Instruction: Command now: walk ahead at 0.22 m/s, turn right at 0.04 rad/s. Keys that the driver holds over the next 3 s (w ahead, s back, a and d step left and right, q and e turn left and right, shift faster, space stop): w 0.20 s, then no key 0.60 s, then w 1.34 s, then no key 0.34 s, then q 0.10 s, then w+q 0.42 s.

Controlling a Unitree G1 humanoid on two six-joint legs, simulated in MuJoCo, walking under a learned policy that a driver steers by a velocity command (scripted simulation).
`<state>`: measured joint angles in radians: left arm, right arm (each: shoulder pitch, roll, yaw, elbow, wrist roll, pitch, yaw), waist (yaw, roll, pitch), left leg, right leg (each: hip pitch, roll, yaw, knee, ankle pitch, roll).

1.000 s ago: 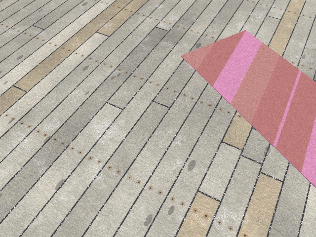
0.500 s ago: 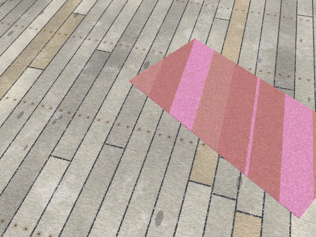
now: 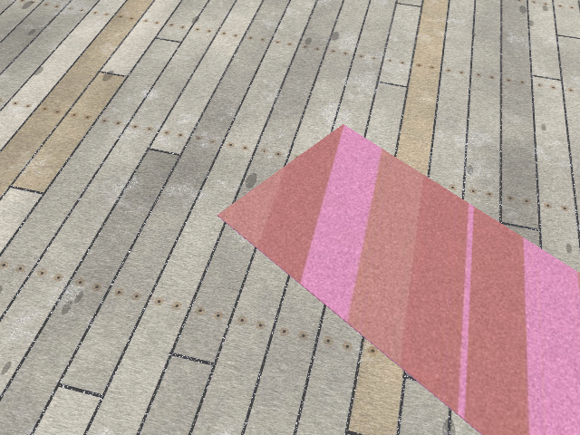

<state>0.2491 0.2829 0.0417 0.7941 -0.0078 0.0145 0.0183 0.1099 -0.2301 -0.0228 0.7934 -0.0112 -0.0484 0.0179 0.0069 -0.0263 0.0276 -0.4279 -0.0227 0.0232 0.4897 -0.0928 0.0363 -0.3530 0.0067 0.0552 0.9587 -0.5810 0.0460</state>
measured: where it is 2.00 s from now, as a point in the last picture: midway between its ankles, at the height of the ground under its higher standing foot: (293, 328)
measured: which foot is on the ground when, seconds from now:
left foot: down 0.00-0.18, up 0.20-0.48, down 0.50-1.00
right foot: up 0.00-0.16, down 0.18-0.50, up 0.52-0.74, down 0.76-1.00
